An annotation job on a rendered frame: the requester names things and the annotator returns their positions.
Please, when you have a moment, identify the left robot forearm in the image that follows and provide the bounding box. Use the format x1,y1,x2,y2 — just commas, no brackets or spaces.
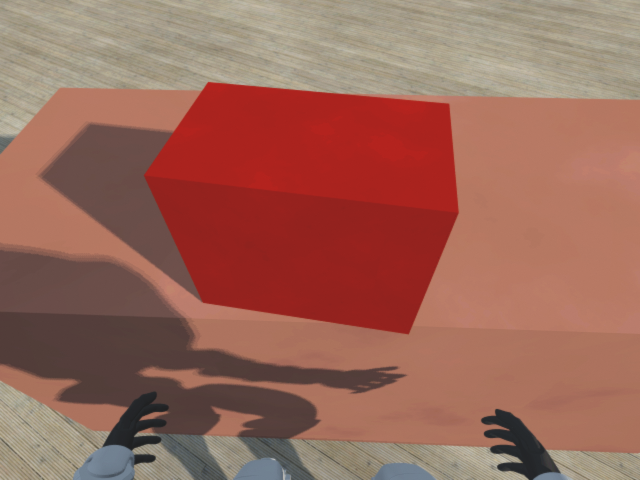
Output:
73,445,135,480

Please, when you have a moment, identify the carton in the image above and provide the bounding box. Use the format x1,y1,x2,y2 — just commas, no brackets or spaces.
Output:
144,82,459,334

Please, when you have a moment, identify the robot left hand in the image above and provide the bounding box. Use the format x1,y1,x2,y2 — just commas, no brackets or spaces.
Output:
103,392,169,465

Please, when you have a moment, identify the robot right hand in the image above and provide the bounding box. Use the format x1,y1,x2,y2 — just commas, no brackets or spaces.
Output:
481,409,561,480

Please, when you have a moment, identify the robot left thigh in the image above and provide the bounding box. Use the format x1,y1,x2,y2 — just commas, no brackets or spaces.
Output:
233,459,291,480

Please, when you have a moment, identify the pedestal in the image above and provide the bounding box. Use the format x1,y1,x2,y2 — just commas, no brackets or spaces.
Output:
0,88,640,453

